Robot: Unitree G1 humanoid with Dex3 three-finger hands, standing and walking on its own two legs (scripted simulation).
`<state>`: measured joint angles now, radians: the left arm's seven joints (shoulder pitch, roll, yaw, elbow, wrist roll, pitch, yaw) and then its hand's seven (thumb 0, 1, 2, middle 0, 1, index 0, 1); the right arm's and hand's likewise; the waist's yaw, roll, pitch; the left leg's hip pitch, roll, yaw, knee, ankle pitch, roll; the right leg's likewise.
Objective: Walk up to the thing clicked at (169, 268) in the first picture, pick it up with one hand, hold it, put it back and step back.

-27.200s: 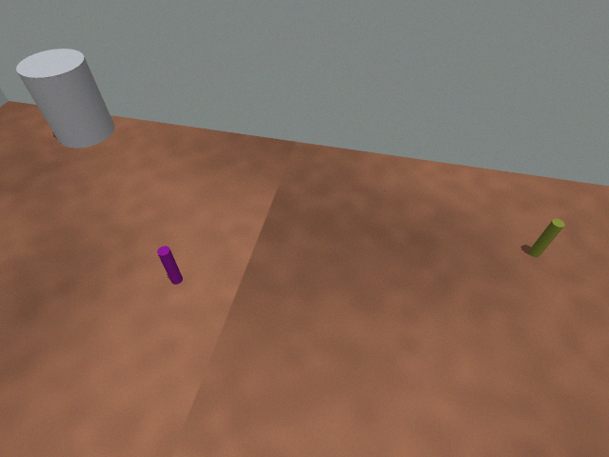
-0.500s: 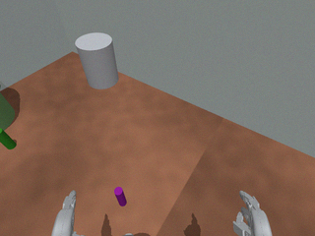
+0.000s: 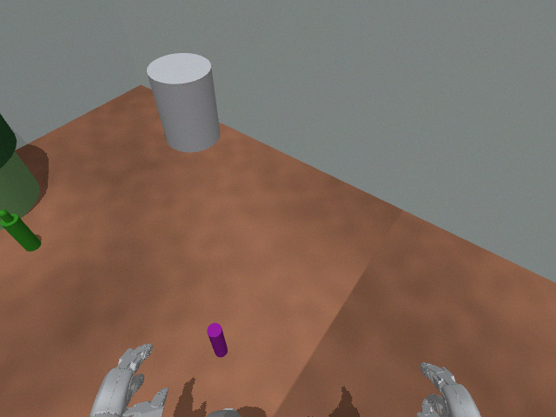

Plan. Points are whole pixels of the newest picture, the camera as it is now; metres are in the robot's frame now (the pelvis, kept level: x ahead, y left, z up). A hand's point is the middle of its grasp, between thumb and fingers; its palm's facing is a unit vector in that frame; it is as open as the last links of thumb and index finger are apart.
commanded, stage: stand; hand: left
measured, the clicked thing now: (218, 341) +0.44 +0.20 -0.64
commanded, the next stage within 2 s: none
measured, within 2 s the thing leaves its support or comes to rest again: neither
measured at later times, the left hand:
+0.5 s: hand out of the picture +0.04 +0.26 -0.12, palm faces -0.03 -0.94 -0.34, open 7.4 cm
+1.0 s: hand out of the picture +0.05 +0.25 -0.11, palm faces -0.03 -0.94 -0.34, open 7.4 cm
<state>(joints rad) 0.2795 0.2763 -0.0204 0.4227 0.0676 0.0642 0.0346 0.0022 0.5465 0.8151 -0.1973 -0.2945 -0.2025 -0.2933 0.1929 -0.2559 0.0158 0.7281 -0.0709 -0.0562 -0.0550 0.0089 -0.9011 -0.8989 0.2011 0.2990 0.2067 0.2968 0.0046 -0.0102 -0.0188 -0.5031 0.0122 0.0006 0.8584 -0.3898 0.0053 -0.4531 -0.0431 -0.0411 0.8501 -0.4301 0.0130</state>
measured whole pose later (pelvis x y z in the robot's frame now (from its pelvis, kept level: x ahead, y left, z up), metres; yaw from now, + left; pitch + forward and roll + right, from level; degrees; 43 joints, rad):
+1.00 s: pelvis +0.00 +0.00 +0.05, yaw +0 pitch -4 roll +0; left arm 0.15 0.32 0.00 1.15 0.03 -0.01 0.01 0.01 0.90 0.89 -0.20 -0.30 -0.20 -0.30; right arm 0.14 -0.33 -0.02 1.16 -0.02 0.00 0.00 0.00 -0.91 -0.90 0.20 0.30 0.20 0.30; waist 0.00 0.01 0.05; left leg -0.16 0.00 0.01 0.37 -0.15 0.00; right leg -0.12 -0.04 -0.05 0.37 -0.19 0.03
